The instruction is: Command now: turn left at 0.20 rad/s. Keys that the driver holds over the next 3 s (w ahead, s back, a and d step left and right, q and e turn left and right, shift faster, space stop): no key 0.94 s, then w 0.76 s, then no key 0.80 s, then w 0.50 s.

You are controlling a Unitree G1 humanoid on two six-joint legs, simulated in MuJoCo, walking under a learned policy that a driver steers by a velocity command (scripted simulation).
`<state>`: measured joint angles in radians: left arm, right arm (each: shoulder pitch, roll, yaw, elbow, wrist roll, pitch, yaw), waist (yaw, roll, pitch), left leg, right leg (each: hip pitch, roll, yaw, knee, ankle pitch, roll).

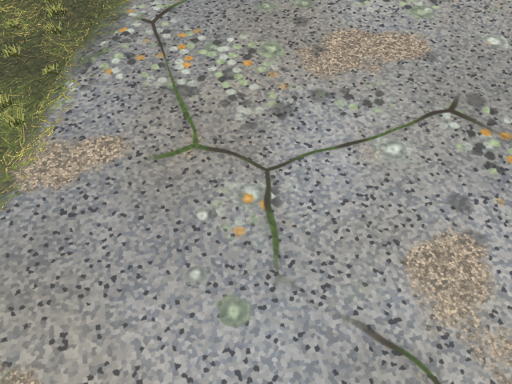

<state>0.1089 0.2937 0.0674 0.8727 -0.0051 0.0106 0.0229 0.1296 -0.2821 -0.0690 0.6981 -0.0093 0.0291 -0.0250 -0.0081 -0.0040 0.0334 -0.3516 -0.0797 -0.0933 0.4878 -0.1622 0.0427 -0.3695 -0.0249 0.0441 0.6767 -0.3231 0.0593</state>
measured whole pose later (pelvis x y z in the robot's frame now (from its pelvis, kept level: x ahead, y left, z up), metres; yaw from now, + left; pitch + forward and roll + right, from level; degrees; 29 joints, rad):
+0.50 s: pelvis +0.03 -0.03 +0.00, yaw +1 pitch -1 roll +0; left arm 0.15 0.25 0.02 0.97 0.01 -0.02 0.01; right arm 0.17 -0.25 -0.05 0.86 -0.01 0.01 -0.02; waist 0.01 0.00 0.04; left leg -0.25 -0.03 -0.08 0.50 -0.23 -0.01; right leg -0.17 0.00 0.00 0.50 -0.31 0.00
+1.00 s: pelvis +0.04 -0.03 +0.00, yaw +1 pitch -2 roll +0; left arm 0.22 0.24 0.01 1.06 0.00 -0.01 0.02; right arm 0.15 -0.24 -0.04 1.05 0.00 0.02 -0.04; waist 0.01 0.00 0.03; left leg -0.23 -0.02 -0.09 0.50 -0.25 -0.01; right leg -0.14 0.01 0.00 0.49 -0.31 -0.01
